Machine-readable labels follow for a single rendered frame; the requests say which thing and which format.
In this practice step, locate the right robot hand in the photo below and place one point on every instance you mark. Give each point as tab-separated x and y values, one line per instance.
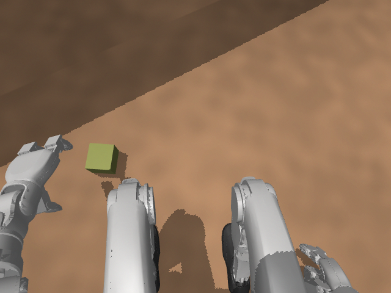
329	277

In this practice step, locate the left robot hand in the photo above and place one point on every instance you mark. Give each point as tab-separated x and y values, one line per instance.
36	164

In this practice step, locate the left robot arm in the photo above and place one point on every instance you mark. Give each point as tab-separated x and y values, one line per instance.
18	206

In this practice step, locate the right robot foot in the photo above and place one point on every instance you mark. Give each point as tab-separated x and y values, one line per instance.
228	255

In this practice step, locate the small box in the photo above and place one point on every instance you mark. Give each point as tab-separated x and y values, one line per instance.
102	158

